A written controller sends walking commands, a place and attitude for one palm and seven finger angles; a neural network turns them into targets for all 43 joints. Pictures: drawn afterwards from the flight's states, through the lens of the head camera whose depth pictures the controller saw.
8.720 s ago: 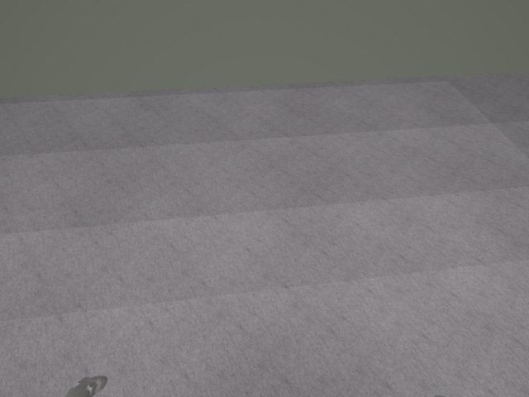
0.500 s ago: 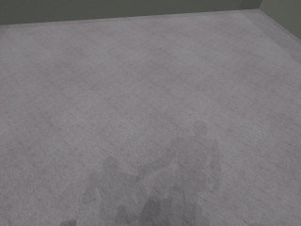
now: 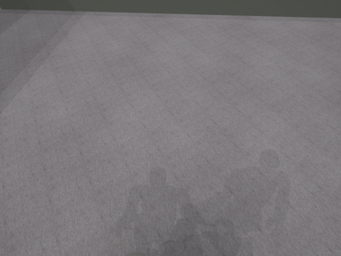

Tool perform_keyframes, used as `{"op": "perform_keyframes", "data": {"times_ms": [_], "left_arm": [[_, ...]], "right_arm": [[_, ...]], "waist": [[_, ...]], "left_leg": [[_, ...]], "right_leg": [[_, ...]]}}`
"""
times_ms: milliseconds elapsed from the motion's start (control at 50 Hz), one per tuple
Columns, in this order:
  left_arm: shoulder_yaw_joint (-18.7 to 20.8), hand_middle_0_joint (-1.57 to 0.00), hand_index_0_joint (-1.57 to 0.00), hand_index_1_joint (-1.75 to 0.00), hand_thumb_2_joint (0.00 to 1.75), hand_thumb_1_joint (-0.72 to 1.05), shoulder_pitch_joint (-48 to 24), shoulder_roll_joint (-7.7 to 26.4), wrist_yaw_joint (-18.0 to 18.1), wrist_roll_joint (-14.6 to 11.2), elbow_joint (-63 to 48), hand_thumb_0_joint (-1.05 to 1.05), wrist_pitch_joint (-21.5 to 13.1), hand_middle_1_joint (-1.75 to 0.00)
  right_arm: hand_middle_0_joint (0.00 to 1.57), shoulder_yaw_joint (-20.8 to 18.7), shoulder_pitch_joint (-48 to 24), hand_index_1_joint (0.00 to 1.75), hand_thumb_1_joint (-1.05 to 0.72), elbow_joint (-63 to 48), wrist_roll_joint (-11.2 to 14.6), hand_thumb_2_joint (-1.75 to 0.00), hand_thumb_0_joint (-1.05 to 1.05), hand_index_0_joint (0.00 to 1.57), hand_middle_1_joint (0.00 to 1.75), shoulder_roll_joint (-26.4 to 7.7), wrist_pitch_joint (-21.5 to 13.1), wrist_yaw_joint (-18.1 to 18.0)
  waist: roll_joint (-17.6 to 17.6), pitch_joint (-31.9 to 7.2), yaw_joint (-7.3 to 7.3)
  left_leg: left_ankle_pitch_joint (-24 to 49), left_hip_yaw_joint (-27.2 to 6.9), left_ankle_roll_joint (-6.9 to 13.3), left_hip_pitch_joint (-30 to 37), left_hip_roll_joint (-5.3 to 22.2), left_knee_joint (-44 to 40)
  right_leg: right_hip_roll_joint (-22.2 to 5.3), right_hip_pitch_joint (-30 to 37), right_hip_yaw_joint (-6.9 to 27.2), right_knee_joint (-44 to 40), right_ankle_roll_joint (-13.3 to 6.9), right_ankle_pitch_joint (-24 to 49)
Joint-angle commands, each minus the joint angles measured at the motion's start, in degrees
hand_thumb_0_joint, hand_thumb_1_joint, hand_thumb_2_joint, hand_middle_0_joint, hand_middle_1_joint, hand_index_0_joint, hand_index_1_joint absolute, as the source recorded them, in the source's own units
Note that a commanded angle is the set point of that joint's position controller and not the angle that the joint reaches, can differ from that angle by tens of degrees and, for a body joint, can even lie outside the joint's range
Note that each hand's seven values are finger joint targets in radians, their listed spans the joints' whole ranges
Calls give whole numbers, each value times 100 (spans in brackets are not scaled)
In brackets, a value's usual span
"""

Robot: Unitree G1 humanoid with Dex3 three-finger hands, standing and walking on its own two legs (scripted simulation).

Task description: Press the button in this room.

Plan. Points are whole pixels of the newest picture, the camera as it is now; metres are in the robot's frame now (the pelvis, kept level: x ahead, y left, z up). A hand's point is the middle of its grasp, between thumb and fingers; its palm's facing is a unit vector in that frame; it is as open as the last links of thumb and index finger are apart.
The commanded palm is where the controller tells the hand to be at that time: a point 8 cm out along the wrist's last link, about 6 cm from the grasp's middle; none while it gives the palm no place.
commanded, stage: turn or walk to find it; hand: left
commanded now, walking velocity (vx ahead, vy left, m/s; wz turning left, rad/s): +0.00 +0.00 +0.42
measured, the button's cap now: out of the picture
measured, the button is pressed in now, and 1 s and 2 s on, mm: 0 0 0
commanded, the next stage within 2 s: none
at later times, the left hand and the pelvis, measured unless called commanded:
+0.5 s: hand out of the picture +0.04 +0.24 -0.15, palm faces +0.21 -0.94 -0.26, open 7.3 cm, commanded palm none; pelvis -0.02 +0.01 +0.00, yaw +11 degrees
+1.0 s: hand out of the picture -0.11 +0.20 -0.18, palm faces +0.47 -0.85 -0.23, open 7.3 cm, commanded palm none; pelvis -0.06 +0.01 -0.01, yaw +26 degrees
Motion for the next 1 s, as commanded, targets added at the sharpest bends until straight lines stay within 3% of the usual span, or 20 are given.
{"op": "perform_keyframes", "data": {"times_ms": [0,40,60,80,100,140,200,380,480,500,520,540,560,600,660,760,860,920,960,980], "left_arm": [[338,-20,-20,-30,90,90,233,1358,50,22,-185,0,-82,-30],[327,-20,-20,-30,90,90,78,1273,35,-55,-183,0,-25,-30],[284,-20,-20,-30,90,90,148,997,19,-95,-285,0,22,-30],[171,-20,-20,-30,90,90,-52,640,-1,-85,-497,0,59,-30],[173,-20,-20,-30,90,90,-289,787,19,-51,-546,0,126,-30],[225,-20,-20,-30,90,90,-475,828,0,-43,-404,0,187,-30],[220,-20,-20,-30,90,90,-159,810,-70,-49,-223,0,126,-30],[165,-20,-20,-30,90,90,-565,681,-22,-91,-529,0,94,-30],[173,-20,-20,-30,90,90,-4,723,3,-133,-423,0,-19,-30],[204,-20,-20,-30,90,90,227,856,16,-109,-375,0,-76,-30],[286,-20,-20,-30,90,90,366,1298,61,-22,-356,0,-138,-30],[353,-20,-20,-30,90,90,392,1684,78,11,-412,0,-142,-30],[329,-20,-20,-30,90,90,309,1590,89,-32,-484,0,-102,-30],[298,-20,-20,-30,90,90,-418,1274,95,-51,-631,0,-107,-30],[193,-20,-20,-30,90,90,-667,969,77,-51,-681,0,-141,-30],[232,-20,-20,-30,90,90,-163,1062,94,-9,-505,0,-142,-30],[331,-20,-20,-30,90,90,216,1322,67,43,-296,0,-108,-30],[355,-20,-20,-30,90,90,139,1389,45,17,-234,0,-69,-30],[320,-20,-20,-30,90,90,48,1169,25,-79,-282,0,7,-30],[240,-20,-20,-30,90,90,56,768,-9,-113,-484,0,49,-30]], "right_arm": [[20,47,-101,30,-90,-527,71,-90,0,20,30,-183,-264,-10],[20,9,260,30,-90,-434,52,-90,0,20,30,-372,-325,-7],[20,-80,387,30,-90,-446,20,-90,0,20,30,-781,-375,-10],[20,-178,574,30,-90,-441,-5,-90,0,20,30,-1262,-370,-53],[20,-177,606,30,-90,-395,-22,-90,0,20,30,-1301,-318,-72],[20,-81,110,30,-90,-461,-34,-90,0,20,30,-957,-346,-174],[20,-12,-236,30,-90,-608,-9,-90,0,20,30,-837,-402,-180],[20,-122,137,30,-90,-595,-41,-90,0,20,30,-885,-366,-140],[20,-162,-130,30,-90,-680,-23,-90,0,20,30,-864,-324,-111],[20,-157,-130,30,-90,-709,16,-90,0,20,30,-745,-327,-96],[20,-109,-30,30,-90,-766,70,-90,0,20,30,-387,-332,-57],[20,-82,-156,30,-90,-934,42,-90,0,20,30,-225,-315,-62],[20,-157,-240,30,-90,-929,12,-90,0,20,30,-489,-244,-63],[20,-201,-35,30,-90,-645,-22,-90,0,20,30,-462,-111,-11],[20,-172,331,30,-90,-428,-30,-90,0,20,30,-364,-93,57],[20,-116,-13,30,-90,-497,-16,-90,0,20,30,-326,-91,57],[20,2,-377,30,-90,-637,50,-90,0,20,30,-174,-208,31],[20,17,-9,30,-90,-540,61,-90,0,20,30,-182,-275,-4],[20,-47,379,30,-90,-445,48,-90,0,20,30,-518,-360,7],[20,-175,518,30,-90,-479,-8,-90,0,20,30,-1088,-401,-24]], "waist": [[-1185,-744,89],[-672,-790,-201],[550,-896,-255],[1846,-689,-391],[1279,-633,-446],[1378,-236,-292],[821,-332,-95],[809,-557,-293],[756,-770,17],[451,-869,118],[-798,-967,175],[-1875,-742,247],[-1194,-635,233],[-1073,-190,-78],[-885,-92,-283],[-977,-126,-2],[-1203,-424,238],[-1184,-683,40],[-149,-846,-228],[1624,-759,-314]], "left_leg": [[308,410,81,132,-164,-1318],[1561,326,183,1195,-50,-2501],[2287,-884,510,1875,808,-2971],[4054,-2174,1107,1931,1928,-3172],[3728,-1902,1444,1435,2121,-3154],[3377,-1608,1286,1079,1507,-3213],[3722,-1086,1202,1206,1104,-3037],[3802,-1637,1374,1427,1061,-2878],[3620,-1746,1098,693,737,-2354],[2897,-1577,830,239,452,-2022],[1308,-951,445,-744,-140,-1156],[-757,-390,189,-1401,-705,82],[-763,-627,225,-1127,-470,1004],[-110,-662,209,-1134,-300,1934],[578,-418,83,-1125,-180,2164],[364,-177,-51,-1014,-50,1296],[-194,190,5,-464,-58,-401],[502,435,73,293,-189,-1525],[1794,-79,239,1561,180,-2783],[3197,-1930,802,2033,1582,-3099]], "right_leg": [[-1401,872,1042,-400,-570,2719],[-1174,109,631,240,-118,1851],[-614,-873,383,1230,237,476],[-16,-1922,435,2278,559,-1989],[-52,-1661,906,2892,473,-2011],[-71,-1879,1230,3297,487,-1330],[33,-1759,1219,3362,571,-775],[281,-1384,1263,2012,631,-1023],[496,89,1096,-72,539,55],[288,774,1223,-862,509,658],[-824,1578,2219,-1249,208,868],[-1982,1327,3345,-1348,-447,1697],[-2163,574,3100,-1384,-782,1734],[-1522,-106,2535,-1618,-610,337],[-1056,-89,1588,-1466,-376,612],[-1232,322,1419,-1396,-523,853],[-1445,799,1320,-827,-719,2212],[-1350,650,1032,-312,-474,2452],[-942,-323,585,749,55,1307],[-160,-1786,326,1894,507,-1123]]}}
